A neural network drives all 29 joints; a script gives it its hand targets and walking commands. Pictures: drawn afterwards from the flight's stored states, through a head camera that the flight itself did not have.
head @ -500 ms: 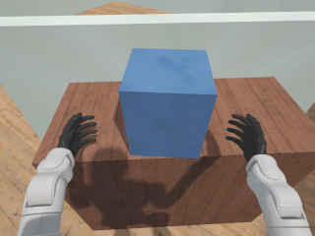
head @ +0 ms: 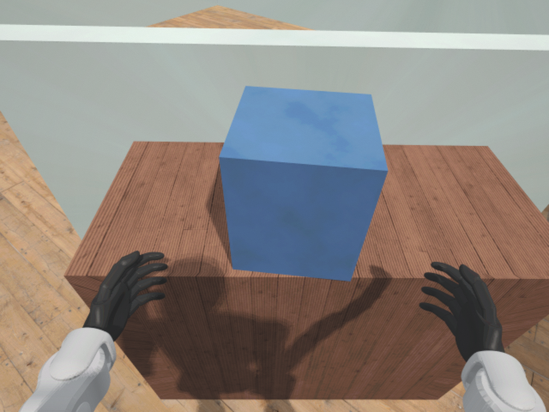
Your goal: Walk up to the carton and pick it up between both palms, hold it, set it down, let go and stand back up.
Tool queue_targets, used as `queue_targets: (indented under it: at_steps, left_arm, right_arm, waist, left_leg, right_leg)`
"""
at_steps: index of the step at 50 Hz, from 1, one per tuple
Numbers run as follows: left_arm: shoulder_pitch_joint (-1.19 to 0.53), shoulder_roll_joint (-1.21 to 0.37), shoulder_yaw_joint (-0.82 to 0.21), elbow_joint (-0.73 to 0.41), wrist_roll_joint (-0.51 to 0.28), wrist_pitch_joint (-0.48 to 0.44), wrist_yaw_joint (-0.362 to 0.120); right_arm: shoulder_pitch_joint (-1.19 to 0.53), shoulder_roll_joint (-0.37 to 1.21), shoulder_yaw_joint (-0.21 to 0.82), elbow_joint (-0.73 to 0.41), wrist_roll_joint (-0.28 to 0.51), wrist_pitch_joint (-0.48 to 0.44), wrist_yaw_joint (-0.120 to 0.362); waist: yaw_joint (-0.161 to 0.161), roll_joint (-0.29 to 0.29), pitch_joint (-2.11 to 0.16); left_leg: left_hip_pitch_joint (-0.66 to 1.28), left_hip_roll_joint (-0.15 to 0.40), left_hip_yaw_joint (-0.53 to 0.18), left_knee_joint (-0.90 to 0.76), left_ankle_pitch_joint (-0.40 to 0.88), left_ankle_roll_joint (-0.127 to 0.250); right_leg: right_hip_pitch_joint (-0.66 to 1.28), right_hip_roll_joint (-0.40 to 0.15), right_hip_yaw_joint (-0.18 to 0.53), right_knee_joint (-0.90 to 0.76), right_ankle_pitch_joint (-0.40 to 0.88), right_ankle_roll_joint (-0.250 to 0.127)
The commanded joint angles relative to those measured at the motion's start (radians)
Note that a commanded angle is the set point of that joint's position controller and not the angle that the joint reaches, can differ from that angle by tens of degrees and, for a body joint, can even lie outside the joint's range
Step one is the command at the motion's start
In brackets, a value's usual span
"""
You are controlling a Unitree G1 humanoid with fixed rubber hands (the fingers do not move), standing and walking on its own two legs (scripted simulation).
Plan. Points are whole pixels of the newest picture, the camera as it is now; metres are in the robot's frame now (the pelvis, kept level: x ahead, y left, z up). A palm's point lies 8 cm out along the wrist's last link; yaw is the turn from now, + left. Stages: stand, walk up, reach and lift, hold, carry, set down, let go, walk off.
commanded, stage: set down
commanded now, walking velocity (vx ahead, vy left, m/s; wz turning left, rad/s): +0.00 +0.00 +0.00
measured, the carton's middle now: (299, 185) +0.45 +0.01 +0.10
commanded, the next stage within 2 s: let go in 1.44 s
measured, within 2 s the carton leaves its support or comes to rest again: neither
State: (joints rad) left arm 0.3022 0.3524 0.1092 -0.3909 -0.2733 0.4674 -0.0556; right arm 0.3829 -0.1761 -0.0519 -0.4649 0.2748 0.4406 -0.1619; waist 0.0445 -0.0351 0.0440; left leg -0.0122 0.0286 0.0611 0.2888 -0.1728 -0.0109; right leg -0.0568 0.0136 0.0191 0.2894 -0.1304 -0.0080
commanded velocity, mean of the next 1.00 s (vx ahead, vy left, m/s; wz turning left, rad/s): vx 0.00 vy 0.00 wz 0.00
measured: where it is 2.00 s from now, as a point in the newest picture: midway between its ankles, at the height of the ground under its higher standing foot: outside the picture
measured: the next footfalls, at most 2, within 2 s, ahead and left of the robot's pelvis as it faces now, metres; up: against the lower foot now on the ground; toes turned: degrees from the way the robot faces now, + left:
none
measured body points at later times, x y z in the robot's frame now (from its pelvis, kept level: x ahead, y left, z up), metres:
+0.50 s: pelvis +0.02 +0.01 +0.00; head +0.03 +0.02 +0.45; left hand +0.21 +0.25 +0.05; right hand +0.22 -0.19 +0.06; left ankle +0.00 +0.12 -0.75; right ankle +0.03 -0.11 -0.75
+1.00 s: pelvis +0.03 +0.00 +0.00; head +0.05 +0.01 +0.45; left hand +0.20 +0.24 +0.00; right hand +0.21 -0.21 +0.00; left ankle +0.00 +0.12 -0.75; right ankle +0.03 -0.11 -0.75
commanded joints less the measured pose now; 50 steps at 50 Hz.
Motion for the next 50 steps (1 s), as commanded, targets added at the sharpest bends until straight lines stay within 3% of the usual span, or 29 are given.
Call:
queue_targets:
  at_steps: [1, 8, 9, 10, 11, 13, 15, 16, 19, 20, 21, 23, 24, 26, 27, 29, 30, 31, 32, 33, 34, 35, 36, 38, 41, 43, 44, 46, 50]
  left_arm:
    - [-0.071, 0.098, 0.05, -0.111, 0.018, -0.021, -0.005]
    - [-0.015, 0.108, 0.043, -0.112, 0.011, -0.074, -0.008]
    - [-0.039, 0.134, 0.064, -0.203, 0.006, -0.089, 0.005]
    - [-0.043, 0.115, 0.05, -0.045, 0.01, -0.077, -0.009]
    - [-0.064, 0.142, 0.042, -0.142, -0.013, -0.099, -0.001]
    - [-0.007, 0.094, 0.042, -0.045, 0.021, -0.094, -0.011]
    - [-0.001, 0.108, 0.011, -0.056, 0.009, -0.106, 0.005]
    - [0.026, 0.098, 0.018, -0.178, -0.002, -0.137, 0.011]
    - [0.092, 0.098, 0.054, -0.035, 0.016, -0.121, -0.005]
    - [0.074, 0.103, 0.039, -0.131, 0.019, -0.138, 0.004]
    - [0.052, 0.091, 0.032, -0.102, 0.029, -0.137, 0.01]
    - [0.063, 0.077, 0.034, -0.041, 0.067, -0.123, 0.012]
    - [0.064, 0.099, 0.016, -0.177, 0.025, -0.149, 0.019]
    - [0.127, 0.079, 0.006, -0.156, 0.017, -0.154, 0.02]
    - [0.114, 0.065, 0.008, 0.028, 0.073, -0.127, 0.01]
    - [0.141, 0.056, 0.018, 0.016, 0.095, -0.139, 0.02]
    - [0.134, 0.08, 0.015, -0.114, 0.063, -0.167, 0.029]
    - [0.147, 0.066, 0.002, -0.038, 0.059, -0.166, 0.024]
    - [0.131, 0.067, 0.015, -0.075, 0.084, -0.175, 0.037]
    - [0.156, 0.057, -0.014, -0.12, 0.057, -0.197, 0.043]
    - [0.15, 0.044, -0.008, 0.029, 0.081, -0.181, 0.033]
    - [0.155, 0.056, -0.021, -0.078, 0.071, -0.2, 0.045]
    - [0.167, 0.073, -0.012, 0.011, 0.066, -0.205, 0.027]
    - [0.136, 0.055, -0.005, 0.061, 0.09, -0.196, 0.029]
    - [0.133, 0.078, -0.015, -0.043, 0.063, -0.229, 0.046]
    - [0.129, 0.064, -0.023, 0.101, 0.072, -0.211, 0.033]
    - [0.138, 0.036, -0.018, 0.123, 0.092, -0.209, 0.028]
    - [0.092, 0.074, -0.03, 0.133, 0.08, -0.219, 0.019]
    - [0.091, 0.065, -0.022, 0.192, 0.096, -0.236, 0.018]
  right_arm:
    - [-0.08, -0.064, -0.044, -0.125, 0.003, -0.025, 0.006]
    - [0.001, -0.051, -0.007, -0.167, -0.028, -0.065, 0.014]
    - [-0.014, -0.062, -0.016, -0.211, -0.019, -0.073, 0.012]
    - [-0.002, -0.034, -0.014, -0.091, -0.036, -0.055, 0.019]
    - [-0.046, -0.053, -0.042, -0.199, -0.03, -0.075, 0.016]
    - [0.018, -0.036, -0.015, -0.063, -0.044, -0.063, 0.019]
    - [0.005, -0.071, -0.042, -0.085, -0.048, -0.084, 0.031]
    - [0.056, -0.069, -0.032, -0.167, -0.032, -0.112, 0.031]
    - [0.112, -0.034, 0.002, -0.078, -0.047, -0.112, 0.025]
    - [0.08, -0.054, -0.002, -0.145, -0.026, -0.13, 0.03]
    - [0.068, -0.063, 0.005, -0.091, -0.039, -0.129, 0.036]
    - [0.061, -0.067, -0.032, -0.05, -0.082, -0.131, 0.046]
    - [0.078, -0.061, -0.041, -0.132, -0.042, -0.146, 0.047]
    - [0.121, -0.073, -0.039, -0.158, -0.032, -0.168, 0.051]
    - [0.117, -0.078, -0.04, 0.051, -0.092, -0.138, 0.056]
    - [0.105, -0.094, -0.015, 0.046, -0.073, -0.168, 0.078]
    - [0.119, -0.089, -0.031, -0.083, -0.051, -0.2, 0.074]
    - [0.123, -0.099, -0.014, -0.021, -0.074, -0.2, 0.077]
    - [0.14, -0.083, -0.011, 0.014, -0.066, -0.222, 0.086]
    - [0.147, -0.101, -0.036, -0.032, -0.054, -0.232, 0.09]
    - [0.139, -0.11, -0.043, 0.075, -0.088, -0.227, 0.094]
    - [0.13, -0.118, -0.046, -0.016, -0.076, -0.244, 0.096]
    - [0.157, -0.096, -0.023, 0.044, -0.083, -0.246, 0.093]
    - [0.129, -0.084, -0.017, 0.114, -0.096, -0.246, 0.102]
    - [0.121, -0.088, -0.027, 0.001, -0.074, -0.297, 0.097]
    - [0.144, -0.065, 0.012, 0.164, -0.101, -0.274, 0.095]
    - [0.147, -0.076, -0.001, 0.193, -0.097, -0.272, 0.104]
    - [0.11, -0.072, 0.003, 0.154, -0.127, -0.293, 0.088]
    - [0.091, -0.055, 0.015, 0.214, -0.15, -0.32, 0.085]
  waist:
    - [-0.014, 0.096, 0.042]
    - [-0.01, 0.038, 0.022]
    - [-0.007, 0.06, -0.001]
    - [-0.007, 0.051, 0.018]
    - [-0.007, 0.057, -0.017]
    - [0.003, 0.045, 0.038]
    - [-0.006, 0.092, 0.006]
    - [-0.006, 0.074, -0.039]
    - [-0.001, 0.027, 0.01]
    - [0.013, 0.066, -0.017]
    - [-0.017, 0.068, -0.028]
    - [-0.008, 0.1, 0.002]
    - [-0.01, 0.092, -0.038]
    - [-0.022, 0.059, -0.055]
    - [-0.019, 0.073, 0.038]
    - [0.006, 0.111, 0.002]
    - [-0.001, 0.079, -0.05]
    - [-0.017, 0.041, -0.051]
    - [0.011, 0.102, -0.049]
    - [-0.009, 0.094, -0.076]
    - [-0.017, 0.055, -0.028]
    - [-0.005, 0.091, -0.071]
    - [-0.029, 0.039, -0.029]
    - [-0.002, 0.065, 0.007]
    - [0.01, 0.08, -0.081]
    - [-0.014, 0.061, -0.021]
    - [0.007, 0.095, -0.018]
    - [-0.021, 0.032, -0.032]
    - [0.008, 0.009, -0.048]
  left_leg:
    - [-0.132, 0.004, -0.008, -0.099, -0.025, -0.01]
    - [-0.104, -0.006, -0.003, -0.067, 0.063, -0.018]
    - [-0.104, -0.01, 0.007, -0.066, 0.054, -0.014]
    - [-0.127, -0.008, -0.006, -0.071, -0.016, -0.01]
    - [-0.13, -0.008, 0.006, -0.069, -0.001, -0.01]
    - [-0.092, -0.011, -0.004, -0.073, 0.007, -0.018]
    - [-0.094, -0.013, -0.007, -0.063, 0.049, -0.034]
    - [-0.055, -0.01, -0.013, -0.053, 0.144, -0.039]
    - [-0.029, -0.029, 0.002, -0.03, 0.232, -0.029]
    - [-0.023, -0.023, 0.004, -0.022, 0.288, -0.036]
    - [-0.023, -0.014, -0.003, -0.029, 0.249, -0.044]
    - [-0.052, -0.009, -0.007, -0.043, 0.21, -0.049]
    - [-0.061, -0.011, -0.005, -0.042, 0.223, -0.047]
    - [-0.019, -0.018, -0.003, -0.022, 0.319, -0.047]
    - [-0.027, -0.021, -0.004, -0.021, 0.275, -0.053]
    - [-0.013, -0.014, -0.01, -0.024, 0.29, -0.067]
    - [0.005, -0.015, -0.01, -0.008, 0.373, -0.06]
    - [0.01, -0.019, -0.015, -0.004, 0.38, -0.057]
    - [0.017, -0.024, -0.011, -0.006, 0.418, -0.064]
    - [0.054, -0.017, -0.016, 0.003, 0.448, -0.07]
    - [0.035, -0.026, -0.007, -0.001, 0.416, -0.063]
    - [0.056, -0.022, -0.013, 0.007, 0.444, -0.068]
    - [0.043, -0.029, -0.008, 0.011, 0.416, -0.058]
    - [0.01, -0.025, -0.009, -0.011, 0.338, -0.058]
    - [0.007, -0.027, 0.008, -0.006, 0.368, -0.046]
    - [0.005, -0.038, 0.005, 0.001, 0.34, -0.04]
    - [0.01, -0.031, 0.001, -0.007, 0.323, -0.052]
    - [-0.001, -0.037, 0.005, -0.006, 0.275, -0.035]
    - [0.001, -0.039, 0.017, -0.001, 0.291, -0.028]
  right_leg:
    - [0.034, -0.018, 0.059, -0.087, -0.098, -0.029]
    - [0.036, -0.016, 0.05, -0.088, -0.048, -0.015]
    - [0.042, -0.015, 0.055, -0.081, -0.065, -0.021]
    - [0.027, -0.024, 0.053, -0.092, -0.125, -0.018]
    - [0.036, -0.027, 0.055, -0.089, -0.114, -0.017]
    - [0.014, -0.017, 0.048, -0.09, -0.123, -0.018]
    - [0.017, -0.015, 0.042, -0.085, -0.088, -0.024]
    - [0.036, -0.002, 0.032, -0.069, 0.002, -0.026]
    - [0.027, -0.009, 0.046, -0.091, 0.048, -0.01]
    - [0.033, 0.003, 0.034, -0.078, 0.078, -0.015]
    - [0.018, 0.003, 0.032, -0.077, 0.036, -0.021]
    - [0.041, 0.013, 0.03, -0.079, 0.012, -0.032]
    - [0.077, 0.015, 0.027, -0.069, 0.043, -0.027]
    - [0.052, 0.021, 0.031, -0.076, 0.108, -0.028]
    - [0.006, 0.016, 0.031, -0.09, 0.051, -0.027]
    - [0.026, 0.024, 0.027, -0.076, 0.059, -0.032]
    - [0.055, 0.026, 0.026, -0.069, 0.143, -0.03]
    - [0.032, 0.027, 0.032, -0.07, 0.15, -0.024]
    - [0.034, 0.03, 0.027, -0.074, 0.158, -0.026]
    - [0.031, 0.032, 0.018, -0.074, 0.181, -0.032]
    - [-0.01, 0.036, 0.014, -0.081, 0.14, -0.033]
    - [0.005, 0.035, 0.023, -0.071, 0.185, -0.035]
    - [-0.003, 0.022, 0.034, -0.089, 0.17, -0.028]
    - [-0.02, 0.022, 0.023, -0.089, 0.108, -0.028]
    - [0.016, 0.016, 0.017, -0.074, 0.169, -0.021]
    - [-0.001, 0.004, 0.035, -0.082, 0.161, -0.017]
    - [0.008, 0.008, 0.022, -0.077, 0.133, -0.017]
    - [-0.004, 0.002, 0.032, -0.081, 0.12, -0.005]
    - [-0.015, -0.002, 0.026, -0.073, 0.151, -0.003]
